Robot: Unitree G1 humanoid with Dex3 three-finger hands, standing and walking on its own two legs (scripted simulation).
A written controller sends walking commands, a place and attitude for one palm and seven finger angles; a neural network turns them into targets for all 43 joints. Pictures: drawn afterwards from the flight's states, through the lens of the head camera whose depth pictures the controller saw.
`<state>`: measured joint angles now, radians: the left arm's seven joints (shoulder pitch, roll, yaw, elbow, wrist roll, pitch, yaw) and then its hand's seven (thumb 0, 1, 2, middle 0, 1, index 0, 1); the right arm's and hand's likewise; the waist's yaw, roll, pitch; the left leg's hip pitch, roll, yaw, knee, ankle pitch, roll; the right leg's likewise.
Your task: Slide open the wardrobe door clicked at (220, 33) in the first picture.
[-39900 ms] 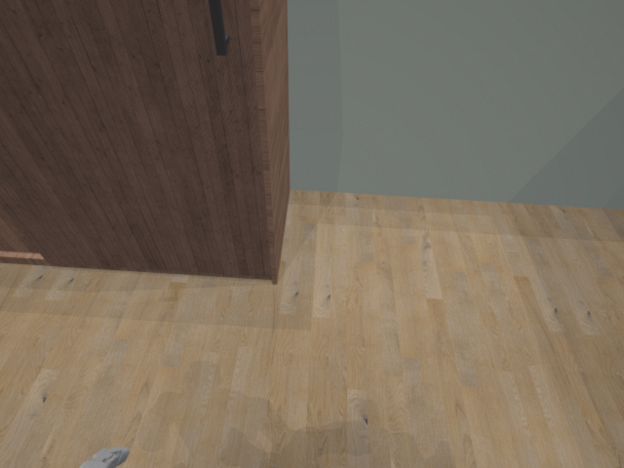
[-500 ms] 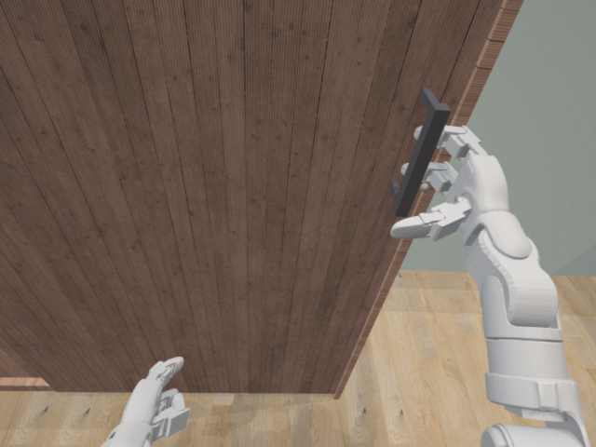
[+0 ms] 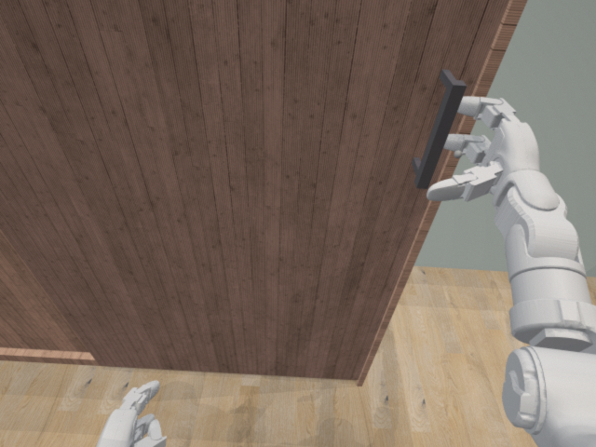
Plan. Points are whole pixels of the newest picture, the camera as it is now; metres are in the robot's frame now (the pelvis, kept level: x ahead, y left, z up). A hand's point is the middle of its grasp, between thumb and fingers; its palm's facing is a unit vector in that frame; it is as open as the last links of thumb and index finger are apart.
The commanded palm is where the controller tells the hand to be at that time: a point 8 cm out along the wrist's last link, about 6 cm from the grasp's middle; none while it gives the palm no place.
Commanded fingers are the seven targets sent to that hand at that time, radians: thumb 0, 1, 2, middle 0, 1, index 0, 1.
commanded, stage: loosen the grip on the handle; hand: right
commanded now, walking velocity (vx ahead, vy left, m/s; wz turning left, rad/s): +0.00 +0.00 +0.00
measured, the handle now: (433, 132) +0.51 -0.15 +0.22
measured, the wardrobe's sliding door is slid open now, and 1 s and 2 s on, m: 0.00 0.00 0.00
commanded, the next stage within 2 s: slip the hand off the handle in 0.16 s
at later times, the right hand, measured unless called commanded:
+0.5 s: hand (490, 141) +0.43 -0.19 +0.25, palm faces -0.01 +1.00 -0.06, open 14.7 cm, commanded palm +0.40 -0.24 +0.25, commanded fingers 0.00 0.55 -0.20 0.25 1.15 0.25 1.15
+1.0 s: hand (534, 155) +0.40 -0.24 +0.26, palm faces +0.00 +1.00 -0.07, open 14.7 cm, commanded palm +0.36 -0.27 +0.25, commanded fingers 0.00 0.55 -0.20 0.25 1.15 0.25 1.15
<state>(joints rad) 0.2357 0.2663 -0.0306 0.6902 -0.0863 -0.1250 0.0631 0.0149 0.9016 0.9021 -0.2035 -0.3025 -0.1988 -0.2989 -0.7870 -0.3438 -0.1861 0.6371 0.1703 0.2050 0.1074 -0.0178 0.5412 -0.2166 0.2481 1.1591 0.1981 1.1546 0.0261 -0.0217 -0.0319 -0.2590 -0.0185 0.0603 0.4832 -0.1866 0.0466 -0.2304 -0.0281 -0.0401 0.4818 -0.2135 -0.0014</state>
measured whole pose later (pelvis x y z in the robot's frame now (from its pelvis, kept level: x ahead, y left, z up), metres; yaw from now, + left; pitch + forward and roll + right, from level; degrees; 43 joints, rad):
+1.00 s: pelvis +0.05 -0.03 +0.00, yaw +1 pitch -1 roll +0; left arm 0.17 0.26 -0.06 0.63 -0.08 -0.12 0.07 0.02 0.90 0.90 -0.20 -0.30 -0.20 -0.30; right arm -0.51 -0.40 -0.28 0.15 0.23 0.38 0.25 -0.02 0.55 -0.20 0.25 1.15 0.25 1.15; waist -0.06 -0.04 -0.07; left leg -0.19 0.00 0.02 0.45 -0.23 0.00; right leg -0.16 0.04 0.01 0.46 -0.27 -0.04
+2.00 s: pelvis +0.02 -0.01 +0.00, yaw +1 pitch -5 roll +0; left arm 0.16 0.27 -0.09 0.64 -0.09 -0.12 0.10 0.02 0.90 0.90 -0.20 -0.30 -0.20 -0.30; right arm -0.28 -0.45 -0.37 -0.05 0.32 0.44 0.31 -0.02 0.55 -0.20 0.25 1.15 0.25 1.15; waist -0.05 -0.06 -0.05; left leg -0.18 -0.02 0.03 0.49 -0.22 0.03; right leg -0.15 0.02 0.02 0.49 -0.26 -0.01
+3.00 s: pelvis +0.04 -0.03 +0.01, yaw +2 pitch -5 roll +0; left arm 0.20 0.23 -0.02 0.69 0.01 -0.13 0.08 0.02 0.90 0.90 -0.21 -0.30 -0.20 -0.30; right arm 0.34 -0.34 -0.34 -0.34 0.10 -0.08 -0.09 -0.01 -0.23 -0.58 0.23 0.69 0.23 0.70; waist -0.07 -0.06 0.01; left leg -0.08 -0.02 0.02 0.36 -0.19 0.01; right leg -0.05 0.02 0.00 0.39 -0.24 -0.03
